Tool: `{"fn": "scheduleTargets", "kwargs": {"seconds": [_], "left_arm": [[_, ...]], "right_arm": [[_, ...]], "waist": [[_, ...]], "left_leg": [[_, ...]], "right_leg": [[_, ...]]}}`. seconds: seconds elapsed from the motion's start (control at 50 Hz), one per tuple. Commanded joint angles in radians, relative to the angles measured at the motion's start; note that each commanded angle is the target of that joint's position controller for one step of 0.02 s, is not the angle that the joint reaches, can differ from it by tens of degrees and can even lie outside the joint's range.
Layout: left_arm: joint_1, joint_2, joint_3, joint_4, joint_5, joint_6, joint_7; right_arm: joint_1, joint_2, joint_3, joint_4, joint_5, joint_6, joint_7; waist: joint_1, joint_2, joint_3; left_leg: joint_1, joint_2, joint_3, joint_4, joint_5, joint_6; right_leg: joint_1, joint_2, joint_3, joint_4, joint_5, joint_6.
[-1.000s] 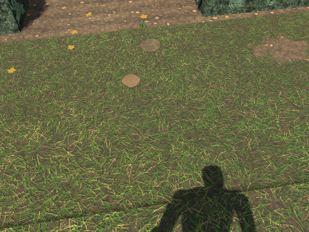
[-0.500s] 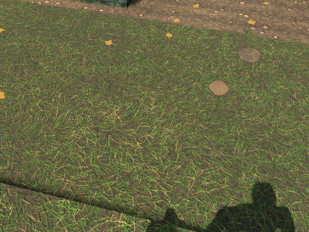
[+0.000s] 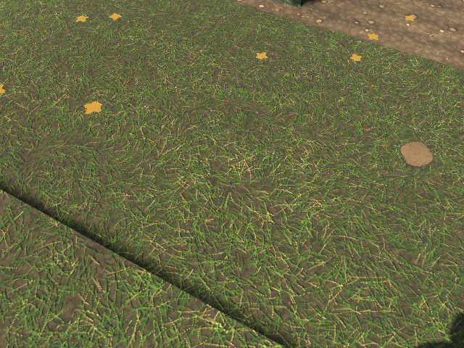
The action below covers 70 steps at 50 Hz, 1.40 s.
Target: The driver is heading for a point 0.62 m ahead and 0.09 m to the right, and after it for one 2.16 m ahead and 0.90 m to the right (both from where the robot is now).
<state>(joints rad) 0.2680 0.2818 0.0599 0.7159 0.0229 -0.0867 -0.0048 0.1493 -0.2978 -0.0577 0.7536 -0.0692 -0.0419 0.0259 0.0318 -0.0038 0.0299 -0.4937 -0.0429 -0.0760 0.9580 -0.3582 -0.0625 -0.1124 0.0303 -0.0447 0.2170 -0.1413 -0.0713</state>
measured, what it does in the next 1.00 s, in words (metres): walks ahead: left foot, then left foot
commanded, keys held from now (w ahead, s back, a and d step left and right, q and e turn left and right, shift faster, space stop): no key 0.16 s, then w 0.36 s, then w+e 0.44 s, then e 0.04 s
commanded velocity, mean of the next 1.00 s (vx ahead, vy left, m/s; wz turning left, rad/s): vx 0.30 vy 0.00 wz -0.12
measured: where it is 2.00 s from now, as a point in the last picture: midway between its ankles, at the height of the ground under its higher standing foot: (277, 341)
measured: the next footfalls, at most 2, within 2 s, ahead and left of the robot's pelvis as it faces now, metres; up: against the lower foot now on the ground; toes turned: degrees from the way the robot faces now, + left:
left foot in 0.12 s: +0.03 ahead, +0.13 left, +0.00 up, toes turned +2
left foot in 0.48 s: +0.12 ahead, +0.15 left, +0.00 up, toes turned +3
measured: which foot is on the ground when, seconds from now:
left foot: up 0.00-0.10, down 0.12-0.24, up 0.26-0.46, down 0.48-0.98, up 1.00-1.00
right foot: down 0.00-0.50, up 0.52-0.94, down 0.96-1.00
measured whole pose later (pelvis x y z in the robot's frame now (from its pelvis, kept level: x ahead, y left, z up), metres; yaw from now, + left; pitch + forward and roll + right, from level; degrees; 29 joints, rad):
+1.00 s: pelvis +0.29 +0.04 -0.04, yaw -10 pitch -1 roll -1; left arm 0.13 0.27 0.04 0.80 0.05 -0.12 -0.04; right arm 0.45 -0.25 0.01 0.99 -0.12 -0.10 0.07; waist 0.00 0.00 0.05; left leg -0.05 0.05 0.13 0.93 -0.49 -0.03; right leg -0.38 0.10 -0.03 0.68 -0.29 -0.12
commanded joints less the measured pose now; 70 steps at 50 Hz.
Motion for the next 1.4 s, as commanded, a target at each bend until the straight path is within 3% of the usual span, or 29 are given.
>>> {"fn": "scheduleTargets", "kwargs": {"seconds": [0.02, 0.1, 0.14, 0.22, 0.26, 0.32, 0.46, 0.48, 0.52, 0.54, 0.64, 0.78, 0.86, 0.92, 0.94, 0.96, 0.98, 1.0, 1.02, 1.04, 1.1, 1.16, 1.2, 1.28, 1.3, 1.32, 1.34, 1.38, 1.4], "left_arm": [[-0.073, 0.14, 0.032, -0.092, -0.016, -0.019, -0.015], [-0.074, 0.145, 0.024, -0.071, -0.049, 0.011, -0.088], [-0.019, 0.092, 0.011, -0.066, -0.03, 0.018, -0.116], [0.011, 0.235, 0.07, -0.044, 0.021, 0.016, -0.056], [0.097, 0.176, 0.055, -0.004, 0.021, -0.01, -0.015], [0.114, 0.075, 0.011, 0.018, 0.012, -0.03, 0.02], [-0.017, 0.163, 0.016, 0.043, 0.041, 0.014, -0.026], [-0.016, 0.136, 0.008, 0.057, 0.054, 0.008, -0.029], [-0.048, 0.022, -0.026, 0.015, 0.084, -0.022, -0.06], [-0.067, 0.043, -0.019, 0.049, 0.055, -0.034, -0.053], [-0.012, 0.017, -0.021, 0.109, 0.054, -0.013, -0.05], [-0.241, -0.027, -0.039, 0.022, 0.047, 0.014, -0.088], [-0.126, 0.046, -0.013, 0.032, 0.048, 0.001, -0.075], [-0.098, 0.094, 0.008, 0.041, 0.02, -0.016, -0.064], [-0.015, 0.104, 0.013, 0.068, 0.001, -0.027, -0.058], [0.138, 0.127, 0.027, 0.122, 0.006, -0.037, -0.037], [0.323, 0.184, 0.044, 0.176, 0.03, -0.034, -0.006], [0.471, 0.187, 0.036, 0.204, 0.06, -0.04, -0.017], [0.427, 0.19, 0.057, 0.223, 0.066, -0.071, -0.016], [0.277, 0.141, 0.045, 0.216, 0.04, -0.085, -0.02], [-0.079, 0.012, -0.022, 0.118, 0.024, -0.076, -0.058], [-0.134, 0.174, 0.024, 0.073, 0.034, -0.083, -0.063], [-0.064, 0.162, 0.026, 0.064, 0.08, -0.081, -0.051], [-0.307, 0.213, 0.049, -0.119, 0.055, -0.105, -0.076], [-0.312, 0.126, 0.034, -0.144, 0.048, -0.113, -0.099], [-0.039, -0.111, -0.024, -0.111, 0.022, -0.102, -0.11], [0.049, -0.014, 0.001, -0.1, -0.006, -0.066, -0.086], [-0.02, 0.084, 0.004, -0.131, 0.053, 0.005, -0.019], [0.009, 0.001, -0.035, -0.127, 0.117, 0.034, -0.013]], "right_arm": [[0.049, -0.028, -0.008, -0.009, 0.021, 0.01, 0.028], [0.018, -0.027, 0.001, 0.014, 0.065, 0.006, 0.061], [-0.024, -0.11, -0.009, -0.008, 0.087, -0.014, 0.041], [-0.048, -0.181, -0.043, 0.009, 0.039, -0.014, 0.024], [-0.1, -0.105, -0.023, -0.009, 0.014, -0.02, 0.008], [-0.122, -0.035, 0.003, -0.014, -0.003, -0.037, -0.007], [0.041, -0.059, -0.003, 0.053, 0.007, -0.066, 0.05], [0.12, -0.087, -0.009, 0.068, 0.0, -0.082, 0.043], [0.393, -0.18, -0.024, 0.085, -0.019, -0.096, 0.004], [0.396, -0.114, -0.011, 0.111, -0.028, -0.102, 0.003], [0.209, 0.026, 0.054, 0.087, -0.029, -0.074, -0.005], [0.347, -0.012, 0.061, 0.19, -0.054, -0.069, 0.027], [0.303, -0.047, 0.053, 0.185, -0.081, -0.074, 0.023], [0.322, -0.153, 0.02, 0.183, -0.042, -0.071, 0.012], [0.305, -0.195, 0.004, 0.202, -0.028, -0.061, 0.016], [0.35, -0.16, 0.014, 0.216, -0.059, -0.058, 0.03], [0.446, 0.007, 0.062, 0.213, -0.096, -0.061, 0.054], [0.375, 0.034, 0.076, 0.136, -0.027, -0.083, 0.078], [0.038, -0.053, 0.054, 0.021, 0.032, -0.092, 0.075], [-0.048, -0.094, 0.043, -0.022, 0.031, -0.082, 0.039], [0.12, -0.033, 0.06, 0.0, -0.025, -0.024, -0.026], [0.13, -0.015, 0.068, -0.045, -0.006, 0.006, -0.014], [0.196, 0.014, 0.083, -0.05, -0.009, 0.006, 0.009], [0.639, -0.149, -0.003, 0.029, 0.015, -0.036, -0.035], [0.774, -0.168, -0.017, 0.074, 0.024, -0.054, -0.056], [0.542, -0.183, 0.011, 0.002, 0.038, -0.073, -0.038], [0.323, -0.181, 0.01, -0.08, 0.007, -0.092, -0.001], [0.071, -0.021, 0.056, -0.116, 0.039, -0.098, -0.003], [-0.02, 0.046, 0.076, -0.13, 0.022, -0.094, -0.029]], "waist": [[-0.054, -0.039, -0.052], [-0.066, -0.012, -0.077], [-0.019, -0.001, -0.162], [0.026, -0.024, -0.023], [0.055, -0.101, 0.083], [0.062, -0.098, 0.071], [-0.077, -0.052, 0.087], [-0.112, -0.011, 0.056], [-0.208, 0.238, -0.035], [-0.209, 0.129, 0.124], [-0.047, 0.052, 0.107], [-0.06, 0.088, 0.096], [0.021, 0.083, 0.097], [0.04, 0.104, 0.077], [0.082, 0.097, 0.069], [0.095, 0.078, -0.026], [0.089, -0.159, -0.262], [0.163, -0.137, -0.426], [0.241, -0.006, -0.067], [0.169, 0.052, 0.014], [-0.092, -0.025, 0.068], [-0.127, 0.002, -0.009], [-0.108, -0.039, -0.051], [-0.336, 0.038, -0.045], [-0.377, 0.102, -0.073], [-0.099, 0.194, -0.177], [-0.04, 0.06, -0.093], [0.005, -0.02, -0.085], [0.035, 0.025, -0.126]], "left_leg": [[0.032, 0.068, 0.068, -0.128, 0.093, -0.039], [0.26, 0.108, 0.112, -0.537, 0.295, -0.043], [0.349, 0.148, 0.043, -0.494, 0.535, 0.041], [0.099, 0.102, 0.039, -0.484, -0.098, 0.123], [-0.071, 0.085, 0.062, -0.377, -0.082, 0.133], [-0.115, 0.102, 0.041, -0.262, -0.106, 0.16], [0.484, 0.028, 0.124, -0.484, 0.151, 0.167], [0.562, 0.06, 0.083, -0.493, 0.147, 0.184], [0.831, 0.429, -0.646, -0.78, -0.107, 0.467], [0.79, 0.427, -0.568, -0.835, -0.23, 0.417], [0.576, 0.311, -0.104, -0.887, 0.222, 0.294], [0.395, 0.256, 0.185, -0.873, 0.618, 0.281], [0.434, 0.301, 0.196, -0.727, 0.782, 0.251], [0.424, 0.279, 0.267, -0.502, 1.193, 0.211], [0.444, 0.292, 0.26, -0.334, 1.235, 0.181], [0.279, 0.272, 0.232, -0.078, 1.145, 0.142], [-0.038, 0.148, 0.212, 0.413, 0.31, 0.013], [-0.345, 0.004, 0.044, 0.656, -0.315, -0.056], [-0.568, 0.057, -0.082, 0.605, -0.25, -0.027], [-0.497, 0.111, -0.069, 0.493, -0.216, -0.021], [-0.008, 0.17, -0.042, 0.251, -0.102, 0.04], [0.239, 0.107, 0.111, 0.016, 0.176, 0.007], [0.364, 0.065, 0.126, 0.103, 0.407, 0.007], [0.694, -0.045, 0.16, -0.111, 0.22, 0.001], [0.708, 0.062, 0.063, -0.318, 0.398, 0.118], [0.716, 0.427, -0.376, -0.422, 1.139, 0.48], [0.491, 0.553, -0.543, -0.487, 1.304, 0.606], [0.281, 0.47, -0.406, -0.487, 0.701, 0.448], [0.214, 0.362, -0.271, -0.476, 0.612, 0.346]], "right_leg": [[0.071, -0.193, 0.094, 0.018, 0.428, -0.164], [0.028, -0.201, 0.142, 0.205, 0.464, -0.085], [0.023, -0.155, 0.161, 0.22, 0.396, 0.017], [0.039, -0.144, 0.171, 0.118, -0.32, -0.101], [0.106, -0.328, 0.428, -0.038, -0.581, -0.243], [0.203, -0.386, 0.462, -0.11, -0.48, -0.239], [-0.162, -0.226, 0.175, 0.007, -0.349, -0.174], [-0.198, -0.19, 0.147, 0.142, -0.322, -0.16], [-0.571, 0.04, 0.112, 0.679, -0.414, -0.036], [-0.732, 0.0, 0.23, 0.804, -0.337, -0.068], [-0.574, -0.081, 0.175, 0.831, -0.05, -0.09], [-0.43, -0.059, 0.042, 0.559, 0.249, 0.016], [-0.366, -0.036, 0.074, 0.696, 0.188, -0.004], [-0.145, 0.081, -0.08, 0.554, -0.076, -0.01], [-0.097, 0.079, -0.052, 0.358, -0.032, -0.039], [0.164, 0.096, 0.015, 0.418, 0.079, -0.1], [0.577, -0.092, 0.333, 0.531, 0.649, -0.373], [0.798, -0.347, 0.782, 0.32, 0.702, -0.556], [0.56, -0.342, 0.717, 0.231, 0.58, -0.404], [0.368, -0.316, 0.604, 0.212, 0.507, -0.348], [-0.33, -0.213, 0.444, 0.053, 0.458, -0.308], [-0.539, -0.019, 0.232, 0.119, 0.44, -0.183], [-0.594, -0.008, 0.229, 0.229, 0.461, -0.154], [-0.686, 0.011, 0.327, 0.658, 0.752, -0.118], [-0.637, 0.073, 0.306, 1.023, 0.441, -0.067], [-0.745, 0.179, 0.214, 1.248, -0.462, 0.02], [-0.8, 0.108, 0.243, 1.387, -0.542, 0.057], [-0.785, -0.07, 0.264, 1.253, -0.41, 0.129], [-0.673, -0.092, 0.254, 1.196, -0.218, 0.153]]}}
